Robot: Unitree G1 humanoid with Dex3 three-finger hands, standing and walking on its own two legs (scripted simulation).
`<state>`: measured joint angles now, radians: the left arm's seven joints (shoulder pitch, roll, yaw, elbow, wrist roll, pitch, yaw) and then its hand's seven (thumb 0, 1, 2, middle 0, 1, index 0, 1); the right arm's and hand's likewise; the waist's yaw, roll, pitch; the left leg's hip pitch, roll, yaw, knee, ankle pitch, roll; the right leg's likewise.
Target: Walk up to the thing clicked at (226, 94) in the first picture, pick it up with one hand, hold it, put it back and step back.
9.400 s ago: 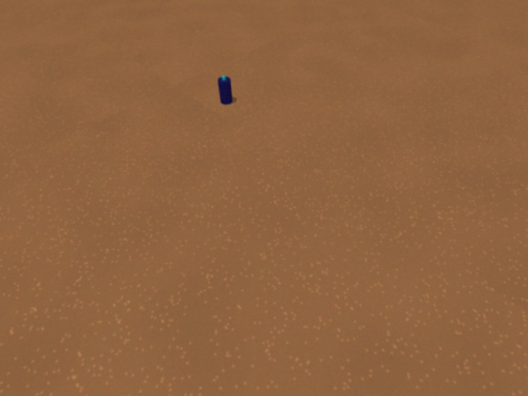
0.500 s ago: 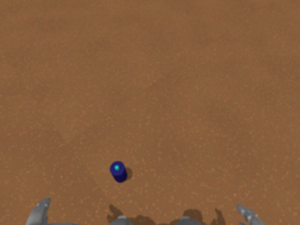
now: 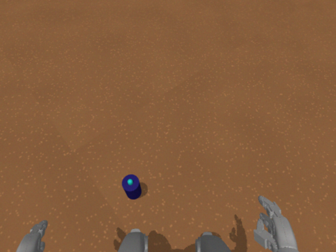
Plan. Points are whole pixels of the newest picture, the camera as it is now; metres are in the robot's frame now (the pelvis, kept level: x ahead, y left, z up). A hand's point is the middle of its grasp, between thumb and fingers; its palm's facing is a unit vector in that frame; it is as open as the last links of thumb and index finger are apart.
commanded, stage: go down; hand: left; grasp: from the side
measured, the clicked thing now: (132, 186) +0.44 +0.18 -0.60
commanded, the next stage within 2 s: none
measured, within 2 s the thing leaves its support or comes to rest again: neither
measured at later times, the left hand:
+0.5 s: hand (59, 219) +0.23 +0.32 -0.18, palm faces +0.16 -0.96 -0.24, open 17.4 cm
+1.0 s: hand (64, 195) +0.31 +0.35 -0.24, palm faces +0.18 -0.97 -0.15, open 17.0 cm
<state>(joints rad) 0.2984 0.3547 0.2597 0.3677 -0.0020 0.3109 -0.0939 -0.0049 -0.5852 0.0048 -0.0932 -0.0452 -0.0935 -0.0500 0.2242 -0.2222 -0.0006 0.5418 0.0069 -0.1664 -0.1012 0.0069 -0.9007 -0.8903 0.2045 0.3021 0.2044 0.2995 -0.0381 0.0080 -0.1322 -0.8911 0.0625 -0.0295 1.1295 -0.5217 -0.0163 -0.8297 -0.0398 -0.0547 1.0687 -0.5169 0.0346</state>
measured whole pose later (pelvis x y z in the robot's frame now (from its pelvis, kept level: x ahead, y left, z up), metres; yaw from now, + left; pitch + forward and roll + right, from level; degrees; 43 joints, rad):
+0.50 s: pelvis -0.03 +0.00 -0.09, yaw -1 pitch +26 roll -3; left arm -0.03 0.49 0.45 0.66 -0.09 -0.10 -0.27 -0.01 -0.53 0.05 -0.07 -0.05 -0.07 -0.06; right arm 0.18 -0.28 -0.01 0.58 -0.01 -0.23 -0.08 0.01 -0.94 -0.90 0.21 0.30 0.21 0.30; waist -0.04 -0.02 -0.17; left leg -1.38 0.06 -0.05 1.52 -0.61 -0.02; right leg -1.32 -0.05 -0.04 1.49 -0.63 0.03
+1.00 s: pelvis -0.07 -0.01 -0.22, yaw -3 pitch +33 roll -4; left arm -0.47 0.72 0.72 1.02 -0.13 -0.35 -0.54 -0.01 -0.42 0.07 -0.04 -0.06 -0.04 -0.06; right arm 0.14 -0.32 0.05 0.68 -0.04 -0.15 -0.04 0.01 -0.90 -0.90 0.21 0.30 0.21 0.30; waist -0.06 -0.01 -0.15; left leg -1.88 0.06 -0.10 1.97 -0.67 -0.04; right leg -1.82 -0.03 -0.04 1.93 -0.68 0.02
